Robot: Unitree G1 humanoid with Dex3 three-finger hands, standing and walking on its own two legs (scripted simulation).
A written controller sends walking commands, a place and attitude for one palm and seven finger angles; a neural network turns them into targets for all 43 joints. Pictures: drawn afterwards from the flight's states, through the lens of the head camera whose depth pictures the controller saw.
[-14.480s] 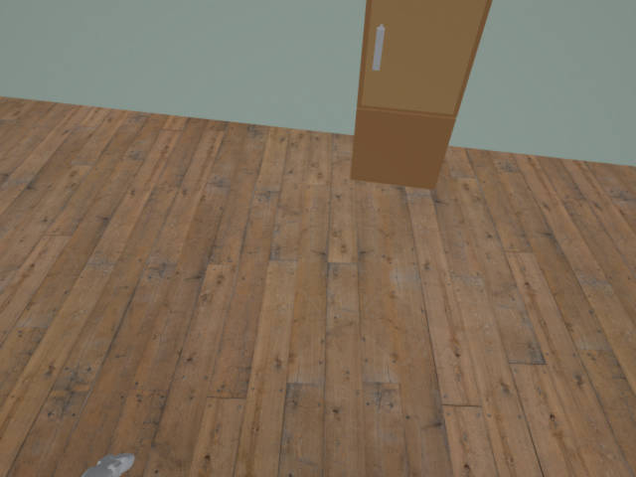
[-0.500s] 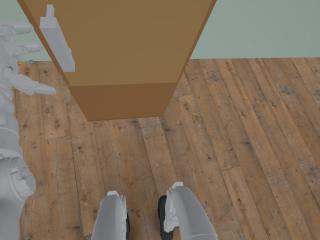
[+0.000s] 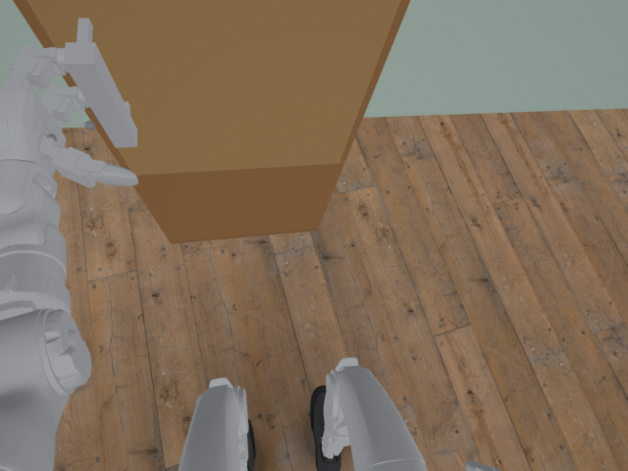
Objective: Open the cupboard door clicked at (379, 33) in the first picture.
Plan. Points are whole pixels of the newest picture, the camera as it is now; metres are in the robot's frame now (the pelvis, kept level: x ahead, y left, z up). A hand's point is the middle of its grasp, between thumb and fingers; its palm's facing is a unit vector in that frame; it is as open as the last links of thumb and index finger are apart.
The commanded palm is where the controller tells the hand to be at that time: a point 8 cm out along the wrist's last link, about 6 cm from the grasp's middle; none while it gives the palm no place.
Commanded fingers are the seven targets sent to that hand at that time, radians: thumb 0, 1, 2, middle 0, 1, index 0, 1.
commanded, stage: slide the fingers in behind the handle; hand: left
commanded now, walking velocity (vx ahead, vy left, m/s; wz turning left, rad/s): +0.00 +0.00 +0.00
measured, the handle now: (107, 87) +0.57 +0.21 +0.03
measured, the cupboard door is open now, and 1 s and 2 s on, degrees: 0 0 0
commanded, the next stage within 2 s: close the thumb around the handle in 0.96 s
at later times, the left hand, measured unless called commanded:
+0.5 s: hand (117, 127) +0.51 +0.19 +0.04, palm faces +0.03 -1.00 -0.04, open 14.0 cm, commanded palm +0.48 +0.22 +0.03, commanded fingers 0.00 -0.50 0.30 -0.30 -1.20 -0.30 -1.20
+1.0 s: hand (120, 124) +0.52 +0.19 +0.03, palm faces +0.05 -1.00 -0.03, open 14.0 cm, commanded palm +0.49 +0.22 +0.03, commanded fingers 0.00 -0.50 0.30 -0.30 -1.20 -0.30 -1.20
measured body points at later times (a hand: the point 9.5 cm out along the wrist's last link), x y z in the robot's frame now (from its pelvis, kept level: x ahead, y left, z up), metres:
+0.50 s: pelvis +0.00 +0.00 +0.00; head +0.17 +0.03 +0.42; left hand +0.50 +0.24 +0.04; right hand +0.04 -0.26 -0.11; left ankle +0.01 +0.09 -0.61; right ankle +0.06 -0.12 -0.61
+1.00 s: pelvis +0.00 +0.00 +0.00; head +0.18 +0.03 +0.41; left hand +0.51 +0.24 +0.04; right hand +0.03 -0.26 -0.11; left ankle +0.01 +0.09 -0.61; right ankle +0.06 -0.12 -0.61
